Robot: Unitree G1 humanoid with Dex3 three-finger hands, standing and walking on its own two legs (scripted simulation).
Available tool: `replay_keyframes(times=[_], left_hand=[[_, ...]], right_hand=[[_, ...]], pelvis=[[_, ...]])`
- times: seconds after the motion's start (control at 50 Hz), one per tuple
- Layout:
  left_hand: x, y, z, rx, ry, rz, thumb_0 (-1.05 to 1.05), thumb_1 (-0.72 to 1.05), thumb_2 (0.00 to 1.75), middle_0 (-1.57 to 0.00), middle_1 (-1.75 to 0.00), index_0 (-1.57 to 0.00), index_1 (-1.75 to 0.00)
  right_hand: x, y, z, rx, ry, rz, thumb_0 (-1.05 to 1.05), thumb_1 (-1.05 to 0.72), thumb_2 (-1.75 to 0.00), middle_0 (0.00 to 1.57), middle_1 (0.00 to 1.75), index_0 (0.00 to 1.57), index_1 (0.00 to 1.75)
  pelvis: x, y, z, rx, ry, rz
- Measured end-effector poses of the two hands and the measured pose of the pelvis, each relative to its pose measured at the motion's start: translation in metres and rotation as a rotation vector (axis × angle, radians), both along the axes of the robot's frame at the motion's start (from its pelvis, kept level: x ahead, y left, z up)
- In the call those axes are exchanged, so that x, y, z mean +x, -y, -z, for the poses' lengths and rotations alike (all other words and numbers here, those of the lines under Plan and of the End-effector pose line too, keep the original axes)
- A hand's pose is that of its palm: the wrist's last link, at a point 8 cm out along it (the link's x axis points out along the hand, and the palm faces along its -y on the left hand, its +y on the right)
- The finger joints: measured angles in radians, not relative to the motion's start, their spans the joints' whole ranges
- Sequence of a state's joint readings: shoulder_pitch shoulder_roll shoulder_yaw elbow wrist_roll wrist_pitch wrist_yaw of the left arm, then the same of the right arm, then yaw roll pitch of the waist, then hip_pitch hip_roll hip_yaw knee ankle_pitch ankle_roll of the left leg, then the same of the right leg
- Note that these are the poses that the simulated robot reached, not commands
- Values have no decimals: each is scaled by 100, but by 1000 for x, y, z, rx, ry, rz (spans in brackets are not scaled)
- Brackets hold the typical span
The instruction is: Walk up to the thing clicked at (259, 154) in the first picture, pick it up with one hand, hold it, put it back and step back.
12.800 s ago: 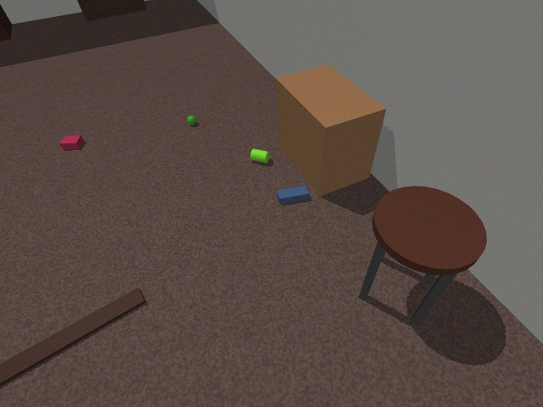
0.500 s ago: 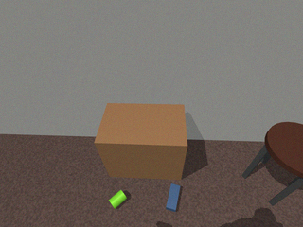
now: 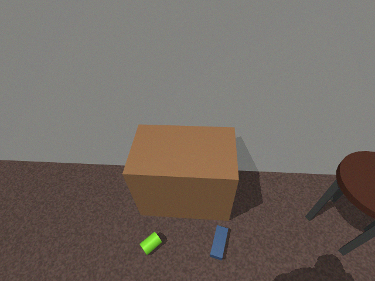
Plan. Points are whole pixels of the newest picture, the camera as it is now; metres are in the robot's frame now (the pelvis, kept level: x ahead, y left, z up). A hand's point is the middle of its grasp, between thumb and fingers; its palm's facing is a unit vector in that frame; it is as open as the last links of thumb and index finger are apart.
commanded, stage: stand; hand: left
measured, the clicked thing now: (150, 243) +0.45 +0.26 -0.75
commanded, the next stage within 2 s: none
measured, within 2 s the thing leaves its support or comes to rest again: neither
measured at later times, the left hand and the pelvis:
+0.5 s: hand out of the picture +0.07 +0.25 -0.16, palm faces -0.02 -0.94 -0.34, open 7.4 cm; pelvis +0.01 +0.00 +0.00, yaw +0 degrees
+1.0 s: hand out of the picture +0.09 +0.25 -0.16, palm faces -0.01 -0.94 -0.35, open 7.4 cm; pelvis +0.02 +0.00 +0.00, yaw +1 degrees
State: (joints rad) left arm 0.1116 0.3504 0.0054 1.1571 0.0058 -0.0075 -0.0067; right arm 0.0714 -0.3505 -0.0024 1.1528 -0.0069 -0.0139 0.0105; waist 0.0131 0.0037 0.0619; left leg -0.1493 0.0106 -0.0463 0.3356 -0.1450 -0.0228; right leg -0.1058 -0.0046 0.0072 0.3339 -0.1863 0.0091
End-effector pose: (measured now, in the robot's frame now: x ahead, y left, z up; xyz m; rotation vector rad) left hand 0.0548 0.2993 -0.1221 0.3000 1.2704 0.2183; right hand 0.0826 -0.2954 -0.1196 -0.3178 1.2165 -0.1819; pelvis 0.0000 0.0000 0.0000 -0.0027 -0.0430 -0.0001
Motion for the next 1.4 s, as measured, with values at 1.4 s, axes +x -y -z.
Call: replay_keyframes(times=[1.4], left_hand=[[24, -1, -1, 4, 14, 10, 1, 90, 89, -20, -30, -20, -30]], right_hand=[[10, 0, 0, -9, -26, 0, 1, -90, -90, 21, 30, 20, 30]], pelvis=[[20, -2, -1, 1, -9, -10]])
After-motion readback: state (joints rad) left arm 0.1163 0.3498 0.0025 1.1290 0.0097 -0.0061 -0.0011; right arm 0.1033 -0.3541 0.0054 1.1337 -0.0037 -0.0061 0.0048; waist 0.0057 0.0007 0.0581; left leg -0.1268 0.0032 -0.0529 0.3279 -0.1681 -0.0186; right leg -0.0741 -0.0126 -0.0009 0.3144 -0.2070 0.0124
